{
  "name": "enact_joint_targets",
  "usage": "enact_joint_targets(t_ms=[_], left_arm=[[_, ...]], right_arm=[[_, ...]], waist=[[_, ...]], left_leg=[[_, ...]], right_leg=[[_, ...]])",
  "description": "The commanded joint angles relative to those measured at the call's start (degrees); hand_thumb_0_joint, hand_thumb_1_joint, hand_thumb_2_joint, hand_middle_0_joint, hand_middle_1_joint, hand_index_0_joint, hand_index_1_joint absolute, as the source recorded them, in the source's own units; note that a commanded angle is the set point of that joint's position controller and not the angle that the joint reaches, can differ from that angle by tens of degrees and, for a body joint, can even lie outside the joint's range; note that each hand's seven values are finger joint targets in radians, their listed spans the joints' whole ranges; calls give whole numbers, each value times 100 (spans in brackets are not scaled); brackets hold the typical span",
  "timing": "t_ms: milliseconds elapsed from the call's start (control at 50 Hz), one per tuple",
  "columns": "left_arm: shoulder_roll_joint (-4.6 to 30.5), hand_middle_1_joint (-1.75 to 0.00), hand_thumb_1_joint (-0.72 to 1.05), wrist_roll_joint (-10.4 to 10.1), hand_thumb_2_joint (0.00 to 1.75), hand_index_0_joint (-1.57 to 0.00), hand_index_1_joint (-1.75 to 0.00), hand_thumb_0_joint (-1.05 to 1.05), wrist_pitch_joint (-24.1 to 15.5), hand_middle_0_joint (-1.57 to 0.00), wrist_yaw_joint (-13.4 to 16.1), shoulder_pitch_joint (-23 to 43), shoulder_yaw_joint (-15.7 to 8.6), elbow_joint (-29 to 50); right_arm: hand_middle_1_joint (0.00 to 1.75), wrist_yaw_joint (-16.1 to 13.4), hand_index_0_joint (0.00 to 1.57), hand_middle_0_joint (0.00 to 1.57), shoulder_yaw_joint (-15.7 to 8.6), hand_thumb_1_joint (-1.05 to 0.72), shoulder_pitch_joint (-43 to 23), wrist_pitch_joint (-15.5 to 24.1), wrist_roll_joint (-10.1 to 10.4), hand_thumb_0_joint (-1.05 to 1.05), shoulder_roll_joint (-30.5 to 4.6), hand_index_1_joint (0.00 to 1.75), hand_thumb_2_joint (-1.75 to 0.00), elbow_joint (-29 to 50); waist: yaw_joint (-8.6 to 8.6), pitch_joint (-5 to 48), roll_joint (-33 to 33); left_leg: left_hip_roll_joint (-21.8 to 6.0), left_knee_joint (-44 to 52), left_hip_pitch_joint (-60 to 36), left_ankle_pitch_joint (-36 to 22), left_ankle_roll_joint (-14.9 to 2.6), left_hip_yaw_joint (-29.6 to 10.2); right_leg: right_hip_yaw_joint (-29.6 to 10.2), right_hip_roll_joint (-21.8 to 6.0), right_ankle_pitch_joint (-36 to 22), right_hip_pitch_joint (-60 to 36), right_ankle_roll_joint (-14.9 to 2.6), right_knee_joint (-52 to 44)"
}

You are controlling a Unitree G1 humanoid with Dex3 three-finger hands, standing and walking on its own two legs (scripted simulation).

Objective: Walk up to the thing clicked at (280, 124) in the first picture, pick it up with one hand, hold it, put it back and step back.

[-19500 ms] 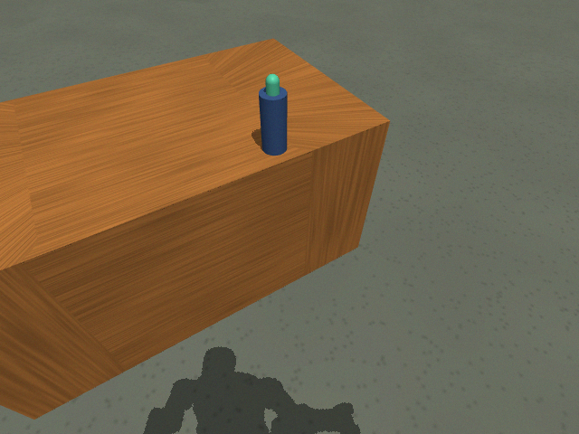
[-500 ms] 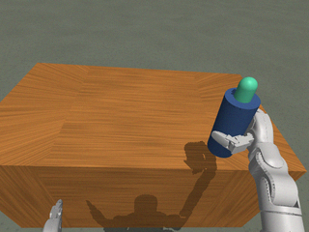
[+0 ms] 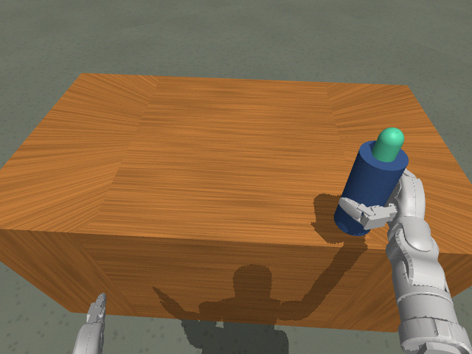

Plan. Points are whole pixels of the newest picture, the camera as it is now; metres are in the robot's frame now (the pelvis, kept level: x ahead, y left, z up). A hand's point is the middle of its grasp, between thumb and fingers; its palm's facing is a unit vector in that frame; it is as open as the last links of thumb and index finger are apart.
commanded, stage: crouch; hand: right
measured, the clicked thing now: (370, 182) +0.38 -0.19 +0.12
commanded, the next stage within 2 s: lower in 0.50 s
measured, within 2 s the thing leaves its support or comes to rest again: rests again in 1.42 s
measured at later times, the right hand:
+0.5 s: hand (363, 193) +0.41 -0.21 +0.05, palm faces +0.19 +0.98 +0.01, open 10.1 cm
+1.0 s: hand (357, 206) +0.42 -0.22 +0.00, palm faces +0.20 +0.98 +0.03, open 10.2 cm
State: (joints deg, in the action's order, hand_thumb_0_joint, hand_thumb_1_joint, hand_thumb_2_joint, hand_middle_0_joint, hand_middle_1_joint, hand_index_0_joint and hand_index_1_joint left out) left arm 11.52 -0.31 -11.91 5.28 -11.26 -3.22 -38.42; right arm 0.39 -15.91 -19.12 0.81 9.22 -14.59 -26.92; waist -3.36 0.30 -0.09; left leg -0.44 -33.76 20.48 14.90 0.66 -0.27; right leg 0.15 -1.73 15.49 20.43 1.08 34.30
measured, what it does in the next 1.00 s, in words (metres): stands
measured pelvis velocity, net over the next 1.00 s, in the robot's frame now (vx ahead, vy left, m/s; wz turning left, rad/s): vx -0.01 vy -0.01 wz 0.02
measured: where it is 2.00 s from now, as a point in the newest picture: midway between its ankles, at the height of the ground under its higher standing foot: outside the picture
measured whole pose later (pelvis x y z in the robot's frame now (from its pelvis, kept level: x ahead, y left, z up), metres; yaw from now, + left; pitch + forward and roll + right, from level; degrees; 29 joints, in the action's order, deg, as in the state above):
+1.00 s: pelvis -0.01 -0.01 -0.04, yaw +1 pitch +12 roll +1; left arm 12.2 1.1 -8.6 3.1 -17.2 -2.4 -20.5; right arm 4.4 -22.8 -30.0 21.7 6.8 -20.1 -53.8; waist -7.7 4.4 -2.5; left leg 0.2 -48.6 40.6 19.9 1.3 -0.6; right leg 0.1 -2.4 21.8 41.3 0.4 51.2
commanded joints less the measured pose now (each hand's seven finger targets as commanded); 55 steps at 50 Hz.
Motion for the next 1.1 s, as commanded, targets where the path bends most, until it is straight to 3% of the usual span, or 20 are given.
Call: enact_joint_targets(t_ms=[0, 60, 80, 100, 160, 200, 240, 380, 480, 520, 580, 680, 740, 760, 860, 900, 940, 1000, 1060, 1080], left_arm=[[705, -5, -54, 20, 5, -5, -5, 0, -239, -5, 74, 500, -168, 1050], [1183, -5, -54, 42, 5, -5, -5, 0, -174, -5, 143, 450, -591, 1195], [1055, -5, -55, 40, 6, -5, -5, 0, -154, -5, 123, 320, -467, 1235], [921, -5, -54, 33, 5, -5, -5, 0, -123, -5, 108, 192, -387, 1171], [582, -5, -54, 11, 5, -5, -5, 0, -95, -5, 49, 373, -135, 1269], [997, -5, -55, 18, 5, -5, -5, 0, -87, -5, 81, 390, -473, 1335], [780, -5, -54, 18, 5, -5, -5, 0, -73, -5, 28, 453, -250, 1330], [1082, -5, -54, 19, 5, -5, -5, 0, -64, -5, 37, 300, -424, 1813], [644, -5, -54, 24, 6, -5, -5, 0, -33, -5, -38, 89, -104, 1690], [803, -5, -55, 44, 6, -5, -5, 0, -19, -5, -23, 129, -201, 1855], [1152, -4, -55, 51, 5, -5, -5, 0, -8, -5, 0, 53, -525, 1918], [680, -4, -55, 29, 6, -5, -5, 0, -21, -5, -77, -13, -96, 2291], [983, -4, -56, 56, 6, -5, -5, 0, -25, -5, -70, -122, -339, 2428], [950, -4, -55, 74, 6, -5, -5, 0, -16, -5, -77, -172, -287, 2445], [1101, -5, -55, 111, 6, -5, -5, 0, -1, -5, -124, -365, -476, 2729], [850, -5, -56, 149, 7, -5, -5, 0, 24, -5, -158, -526, -275, 2620], [643, -5, -56, 175, 7, -5, -5, 0, 28, -5, -197, -449, -111, 2670], [817, -5, -56, 201, 7, -5, -5, 0, 8, -5, -159, -291, -216, 3013], [991, -5, -55, 229, 6, -5, -5, 0, 57, -5, -165, -583, -396, 2990], [1183, -5, -56, 235, 7, -5, -5, 0, 54, -5, -150, -602, -539, 3119]], right_arm=[[150, 19, 138, 132, -513, -14, -3006, 1151, 152, 0, -1578, 150, -137, 1725], [151, 19, 139, 133, -666, -13, -3060, 1305, 157, 0, -1798, 151, -138, 1324], [151, 45, 138, 132, -453, -11, -3018, 1327, 147, 0, -1521, 151, -138, 1104], [149, 34, 136, 131, -587, -13, -3170, 1415, 167, 0, -1672, 149, -136, 1250], [146, 111, 134, 128, -342, -10, -3180, 1555, 142, 0, -1353, 146, -134, 813], [146, 151, 133, 127, -439, -7, -3172, 1591, 127, 0, -1501, 146, -134, 461], [145, 225, 132, 127, -269, -10, -3342, 1670, 78, 0, -1406, 145, -134, 321], [147, 247, 134, 128, -607, -10, -3730, 1956, 99, 0, -1908, 147, -135, 294], [150, 207, 137, 131, -591, -9, -3720, 2123, 79, 0, -1779, 150, -138, 4], [150, 172, 136, 130, -723, -8, -4044, 2200, 18, 0, -2144, 150, -138, 124], [149, 195, 135, 129, -670, -8, -3796, 2155, -9, 0, -2004, 149, -137, -397], [145, 338, 131, 125, -464, -7, -3669, 2212, 25, 0, -1549, 145, -133, -910], [143, 442, 129, 123, -616, -6, -3643, 2314, 8, 0, -1760, 143, -131, -1190], [143, 446, 130, 123, -744, -6, -3712, 2350, -18, 0, -1952, 143, -132, -1072], [143, 439, 130, 124, -988, -8, -4033, 2644, -32, 0, -2348, 143, -132, -737], [142, 366, 129, 123, -1110, -9, -4197, 2756, -56, 0, -2466, 142, -131, -635], [142, 362, 129, 123, -911, -8, -4096, 2821, -72, 0, -2069, 142, -131, -895], [141, 308, 128, 123, -969, -9, -4432, 2961, -156, 0, -2399, 141, -131, -456], [143, 374, 129, 124, -763, -10, -3998, 2886, -196, 0, -1971, 143, -132, -1089], [145, 385, 130, 124, -798, -7, -4037, 2911, -191, 0, -2069, 145, -134, -873]], waist=[[43, 2162, 434], [-99, 2279, 270], [-157, 2186, 364], [-99, 2081, 324], [-106, 2036, 328], [-175, 2104, 215], [-138, 2155, 513], [-157, 2922, 505], [-126, 2516, 578], [-144, 2643, 686], [-272, 2528, 639], [-380, 2343, 244], [-439, 2530, 229], [-317, 2635, 302], [-326, 3083, 678], [-243, 2946, 875], [-307, 2811, 803], [-302, 3271, 937], [-475, 3223, 958], [-485, 3499, 1036]], left_leg=[[80, 393, -446, -1035, -36, 150], [122, 305, -286, -1187, -23, 163], [135, 290, -202, -1192, -33, 177], [138, 276, -165, -1171, -33, 190], [114, 181, -99, -1249, -31, 155], [123, 131, 24, -1195, -27, 157], [101, 68, 127, -1093, -55, 123], [153, -117, 42, -1352, -49, 154], [168, -167, 301, -1032, -69, 131], [164, -213, 356, -992, -91, 102], [158, -243, 446, -902, -88, 92], [168, -331, 700, -785, -43, 126], [164, -464, 891, -711, -44, 100], [163, -525, 882, -752, -51, 104], [180, -840, 1060, -901, -73, 87], [196, -937, 1200, -755, -95, 97], [199, -1020, 1444, -543, -107, 85], [185, -1112, 1296, -612, -112, 27], [230, -1230, 1647, -610, -109, 93], [238, -1304, 1686, -713, -107, 117]], right_leg=[[29, 121, -798, -893, -141, -350], [-9, 83, -953, -977, -146, -274], [-11, 73, -1002, -949, -128, -263], [-12, 68, -977, -867, -132, -245], [17, 74, -1019, -669, -138, -119], [-12, 51, -979, -630, -142, -79], [-1, 64, -891, -548, -118, -8], [-52, 54, -1323, -708, -105, 215], [-36, 60, -927, -321, -110, 260], [-27, 57, -844, -286, -101, 304], [-38, 65, -662, -155, -116, 322], [-44, 52, -464, 129, -170, 486], [-60, 45, -421, 196, -177, 600], [-67, 52, -533, 194, -165, 642], [-87, 64, -892, 167, -128, 966], [-95, 61, -811, 325, -100, 1025], [-103, 67, -496, 589, -120, 1119], [-61, 82, -391, 556, -122, 1247], [-127, 43, -618, 509, -107, 1358], [-170, 10, -989, 287, -81, 1418]])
